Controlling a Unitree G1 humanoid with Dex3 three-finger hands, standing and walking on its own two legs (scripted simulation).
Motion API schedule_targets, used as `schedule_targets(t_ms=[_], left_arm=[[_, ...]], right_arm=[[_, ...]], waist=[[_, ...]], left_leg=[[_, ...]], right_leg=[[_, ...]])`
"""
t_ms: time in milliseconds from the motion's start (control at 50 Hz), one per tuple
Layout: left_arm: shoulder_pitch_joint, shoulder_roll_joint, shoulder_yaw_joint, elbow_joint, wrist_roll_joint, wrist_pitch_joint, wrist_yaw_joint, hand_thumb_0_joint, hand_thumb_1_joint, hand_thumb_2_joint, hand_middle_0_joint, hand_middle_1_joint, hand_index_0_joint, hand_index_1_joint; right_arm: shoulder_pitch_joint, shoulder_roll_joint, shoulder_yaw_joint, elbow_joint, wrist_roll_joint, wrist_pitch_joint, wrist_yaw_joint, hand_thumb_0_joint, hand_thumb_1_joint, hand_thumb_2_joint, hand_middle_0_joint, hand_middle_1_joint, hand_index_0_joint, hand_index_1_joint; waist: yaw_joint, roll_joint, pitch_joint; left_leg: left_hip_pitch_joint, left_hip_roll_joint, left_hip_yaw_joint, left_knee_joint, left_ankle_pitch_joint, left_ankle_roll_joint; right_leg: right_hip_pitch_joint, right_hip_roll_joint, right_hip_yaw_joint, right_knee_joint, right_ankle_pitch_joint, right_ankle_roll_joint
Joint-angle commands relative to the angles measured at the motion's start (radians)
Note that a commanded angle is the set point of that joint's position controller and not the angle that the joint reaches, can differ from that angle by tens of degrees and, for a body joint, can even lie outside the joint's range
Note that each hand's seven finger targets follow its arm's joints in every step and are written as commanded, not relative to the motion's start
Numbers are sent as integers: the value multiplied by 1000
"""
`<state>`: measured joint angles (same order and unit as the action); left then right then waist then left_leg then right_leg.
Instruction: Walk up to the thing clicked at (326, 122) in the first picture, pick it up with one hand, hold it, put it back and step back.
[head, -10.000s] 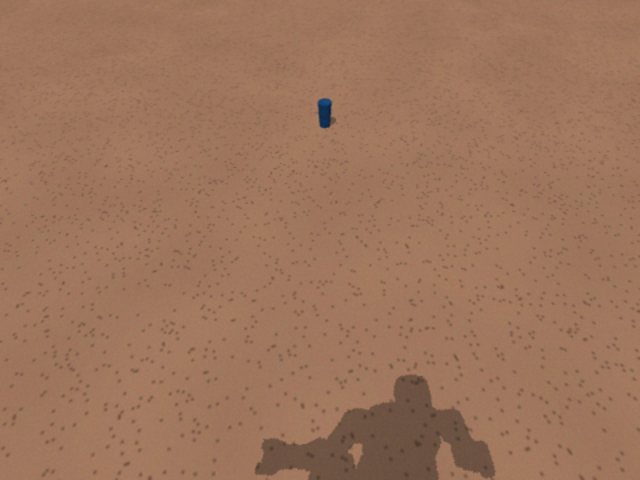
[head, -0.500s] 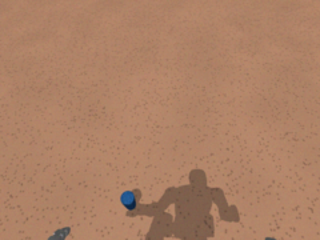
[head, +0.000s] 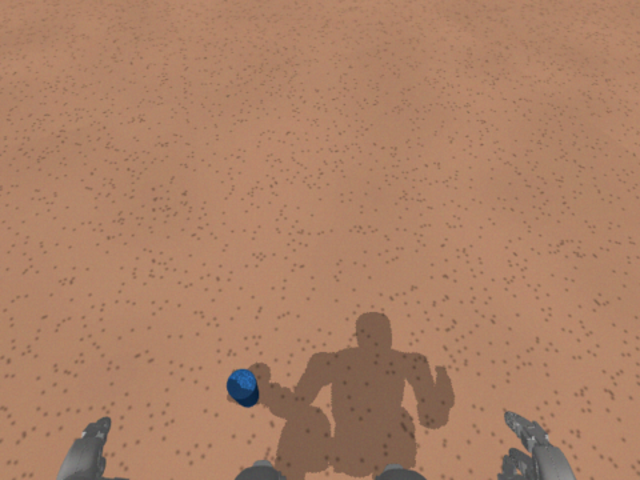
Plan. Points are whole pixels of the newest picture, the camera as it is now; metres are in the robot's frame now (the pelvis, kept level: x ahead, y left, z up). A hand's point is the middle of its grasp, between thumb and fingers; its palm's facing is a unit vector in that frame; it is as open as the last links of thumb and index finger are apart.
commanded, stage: go down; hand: left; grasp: from the side
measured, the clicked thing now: (245, 390) +0.37 +0.20 -0.66
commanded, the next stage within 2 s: none
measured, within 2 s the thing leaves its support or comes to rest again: neither
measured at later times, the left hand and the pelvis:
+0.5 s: hand out of the picture +0.14 +0.27 -0.15, palm faces +0.10 -0.94 -0.32, open 17.5 cm; pelvis -0.01 +0.00 -0.04, yaw +1 degrees
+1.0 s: hand (119, 451) +0.19 +0.32 -0.22, palm faces +0.14 -0.96 -0.22, open 17.4 cm; pelvis -0.05 +0.00 -0.13, yaw +0 degrees
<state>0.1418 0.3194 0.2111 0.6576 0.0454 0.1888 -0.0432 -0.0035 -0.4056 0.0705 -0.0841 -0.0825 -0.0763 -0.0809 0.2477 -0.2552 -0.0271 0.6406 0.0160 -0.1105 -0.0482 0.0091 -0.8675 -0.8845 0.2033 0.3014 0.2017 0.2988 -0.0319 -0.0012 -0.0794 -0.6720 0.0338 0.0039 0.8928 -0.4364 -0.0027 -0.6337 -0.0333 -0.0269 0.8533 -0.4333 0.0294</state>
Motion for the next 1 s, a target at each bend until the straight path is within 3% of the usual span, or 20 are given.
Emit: schedule_targets(t_ms=[0, 40, 120, 240, 320, 420, 680, 740, 780, 800, 820, 860, 940, 980], left_arm=[[48, 220, 67, -244, 2, 4, 8, 0, -608, 20, -95, -71, -86, -78], [58, 237, 86, -282, 0, 30, 9, 0, -611, 11, -95, -67, -87, -73], [113, 198, 68, -313, -11, 72, -1, 0, -611, 17, -94, -71, -86, -77], [144, 207, 89, -386, -23, 89, -20, 0, -611, 29, -90, -80, -85, -84], [162, 221, 107, -442, -28, 79, -26, 0, -611, 34, -87, -66, -78, -74], [199, 221, 127, -473, -38, 62, -24, 0, -606, 46, -79, -67, -71, -75], [228, 239, 175, -466, -70, -20, -53, 0, -519, 68, -65, -55, -58, -62], [93, 258, 183, -437, -75, -67, -64, 0, -538, 59, -64, -56, -60, -61], [12, 295, 224, -309, -89, -118, -82, 0, -579, 61, -64, -60, -59, -66], [-70, 307, 227, -333, -98, -162, -98, 0, -561, 71, -65, -71, -62, -75], [-97, 341, 256, -291, -105, -200, -116, 0, -590, 57, -64, -64, -61, -69], [-125, 345, 264, -243, -126, -276, -172, 0, -600, 75, -65, -94, -65, -94], [-202, 449, 335, -213, -159, -403, -275, 0, -547, 79, -50, -81, -46, -83], [-222, 455, 355, -162, -179, -436, -312, 0, -486, 95, -40, -69, -33, -73]], right_arm=[[12, -152, -57, -139, 3, -58, -25, 0, -849, -885, 200, 300, 200, 300], [5, -154, -53, -151, 3, -61, -34, 0, -846, -883, 200, 300, 200, 300], [-5, -140, -46, -174, -1, -70, -46, 0, -847, -884, 200, 300, 199, 300], [-9, -135, -45, -203, -7, -90, -54, 0, -870, -890, 200, 300, 199, 300], [-8, -130, -45, -223, -8, -98, -57, 0, -873, -892, 200, 300, 199, 300], [-17, -124, -43, -238, -10, -106, -60, 0, -886, -895, 200, 300, 199, 300], [-24, -124, -45, -240, -11, -132, -59, 0, -911, -902, 200, 300, 199, 300], [-39, -133, -43, -235, -12, -148, -59, 0, -909, -901, 200, 300, 200, 300], [-36, -144, -44, -195, -13, -155, -58, 0, -913, -903, 200, 300, 199, 300], [-52, -141, -41, -205, -13, -166, -56, 0, -932, -907, 200, 300, 199, 300], [-42, -149, -45, -186, -14, -171, -54, 0, -931, -907, 200, 300, 199, 300], [-45, -164, -49, -184, -14, -185, -51, 0, -927, -905, 200, 300, 199, 300], [-35, -199, -51, -155, -17, -183, -45, 0, -894, -898, 200, 300, 199, 300], [-37, -209, -45, -144, -19, -171, -42, 0, -890, -899, 200, 300, 199, 300]], waist=[[3, 95, -259], [3, 85, -242], [-7, 68, -216], [-8, 88, -232], [-8, 93, -271], [-2, 99, -262], [5, 94, -273], [-18, 92, -210], [-30, 57, -178], [-30, 63, -205], [-25, 69, -227], [-27, 91, -301], [19, 174, -442], [30, 201, -496]], left_leg=[[174, -6, -22, -60, 403, -1], [147, -7, -24, -51, 383, -2], [89, -6, -31, -18, 340, 2], [33, -6, -35, 29, 311, 2], [14, -6, -40, 63, 311, 6], [-44, -8, -41, 84, 225, 6], [-147, -13, -40, 155, 138, 11], [-226, -10, -49, 177, 8, 15], [-313, -9, -51, 226, -67, 21], [-338, -11, -44, 267, -61, 23], [-369, -13, -47, 296, -80, 24], [-381, -11, -56, 344, -78, 21], [-395, -5, -86, 414, -49, 5], [-393, -2, -96, 453, -1, 0]], right_leg=[[55, 37, -19, -30, 308, -44], [48, 37, -21, -21, 303, -42], [6, 37, -29, -1, 269, -41], [-43, 38, -32, 54, 240, -44], [-74, 38, -30, 83, 237, -44], [-116, 41, -31, 110, 171, -45], [-204, 40, -27, 174, 98, -48], [-293, 37, -22, 201, -7, -46], [-372, 37, -18, 244, -70, -43], [-403, 31, -10, 274, -64, -45], [-433, 29, -7, 309, -82, -45], [-504, 30, -4, 384, -80, -50], [-613, 22, 0, 508, -68, -55], [-676, 27, -12, 565, -41, -59]])
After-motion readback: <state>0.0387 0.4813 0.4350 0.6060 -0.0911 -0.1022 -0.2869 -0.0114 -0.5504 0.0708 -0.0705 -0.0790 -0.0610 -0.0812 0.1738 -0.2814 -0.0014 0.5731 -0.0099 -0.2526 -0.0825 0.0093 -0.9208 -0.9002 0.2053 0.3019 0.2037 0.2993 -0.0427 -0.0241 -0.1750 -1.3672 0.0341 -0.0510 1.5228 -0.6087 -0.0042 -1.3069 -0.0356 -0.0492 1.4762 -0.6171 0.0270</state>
